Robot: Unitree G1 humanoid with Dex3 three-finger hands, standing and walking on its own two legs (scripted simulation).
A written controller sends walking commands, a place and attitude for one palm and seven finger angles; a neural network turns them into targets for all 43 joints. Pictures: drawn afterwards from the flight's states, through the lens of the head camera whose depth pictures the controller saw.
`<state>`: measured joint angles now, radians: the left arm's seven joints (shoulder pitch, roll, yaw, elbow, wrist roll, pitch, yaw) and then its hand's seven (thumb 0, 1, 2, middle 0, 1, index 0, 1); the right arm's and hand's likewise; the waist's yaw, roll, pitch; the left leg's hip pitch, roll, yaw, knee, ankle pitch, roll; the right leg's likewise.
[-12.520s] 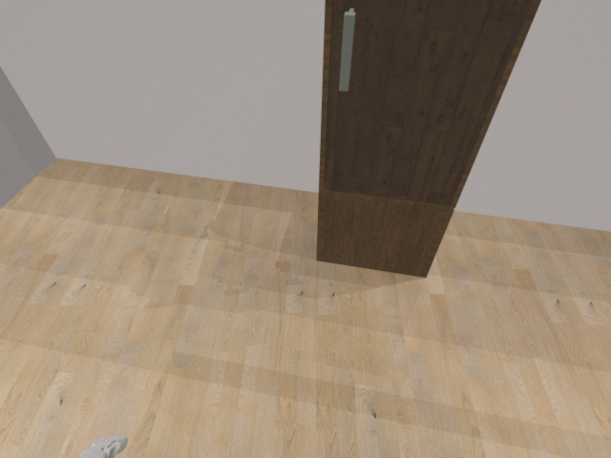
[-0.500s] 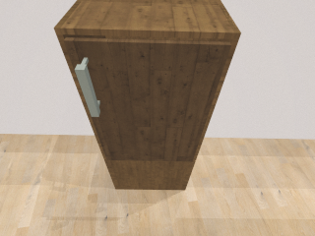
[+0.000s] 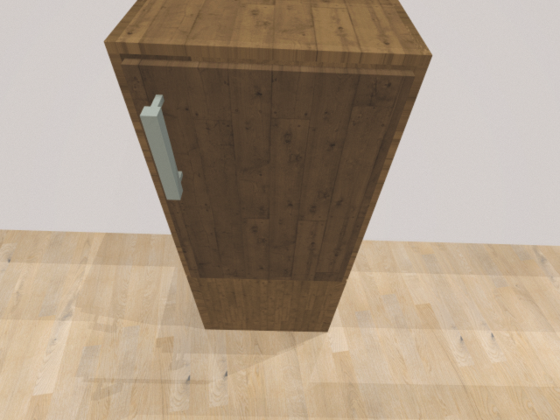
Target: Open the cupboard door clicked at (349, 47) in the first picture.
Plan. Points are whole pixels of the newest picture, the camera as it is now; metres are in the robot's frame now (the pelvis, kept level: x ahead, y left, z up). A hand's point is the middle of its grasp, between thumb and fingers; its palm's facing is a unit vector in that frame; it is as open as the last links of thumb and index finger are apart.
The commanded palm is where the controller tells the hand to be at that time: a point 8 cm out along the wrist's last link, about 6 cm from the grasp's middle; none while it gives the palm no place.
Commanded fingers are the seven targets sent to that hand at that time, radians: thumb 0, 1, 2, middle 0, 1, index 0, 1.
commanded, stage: look again from close up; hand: left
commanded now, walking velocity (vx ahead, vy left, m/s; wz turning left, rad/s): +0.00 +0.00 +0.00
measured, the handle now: (167, 150) +0.48 +0.22 +0.11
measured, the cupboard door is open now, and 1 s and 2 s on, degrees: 0 0 0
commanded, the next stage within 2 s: raise the hand with hooked fingers in 0.02 s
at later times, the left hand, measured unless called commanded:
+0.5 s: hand (170, 376) +0.18 +0.16 -0.01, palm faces +0.02 -1.00 +0.01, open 8.3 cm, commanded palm +0.12 +0.24 -0.02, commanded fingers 0.00 0.43 0.70 -0.23 -0.60 -0.23 -0.60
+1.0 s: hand (120, 325) +0.22 +0.22 +0.04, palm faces +0.12 -0.99 -0.04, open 11.3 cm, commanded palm +0.18 +0.27 +0.05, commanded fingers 0.00 -0.15 0.45 -0.28 -0.98 -0.28 -0.98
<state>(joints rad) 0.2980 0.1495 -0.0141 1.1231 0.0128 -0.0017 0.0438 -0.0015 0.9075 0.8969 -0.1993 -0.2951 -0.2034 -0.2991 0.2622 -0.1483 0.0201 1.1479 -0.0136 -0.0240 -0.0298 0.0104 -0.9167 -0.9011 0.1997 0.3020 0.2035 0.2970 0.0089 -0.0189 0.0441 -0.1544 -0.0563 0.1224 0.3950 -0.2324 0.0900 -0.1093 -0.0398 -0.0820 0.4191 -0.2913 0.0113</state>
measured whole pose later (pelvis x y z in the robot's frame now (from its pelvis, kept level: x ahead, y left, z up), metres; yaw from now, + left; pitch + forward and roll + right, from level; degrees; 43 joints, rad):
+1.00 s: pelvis -0.01 -0.03 -0.03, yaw +3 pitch +8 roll -1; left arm 0.27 0.32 0.34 0.07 -0.39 -0.22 -0.35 0.00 0.08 0.54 -0.26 -0.83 -0.27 -0.83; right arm 0.30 -0.22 0.05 0.58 0.04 -0.22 -0.06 0.02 -0.90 -0.90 0.21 0.30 0.21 0.30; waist -0.01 0.04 -0.09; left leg -0.55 0.00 0.06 0.80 -0.39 0.05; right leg -0.50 0.05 -0.08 0.76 -0.40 -0.06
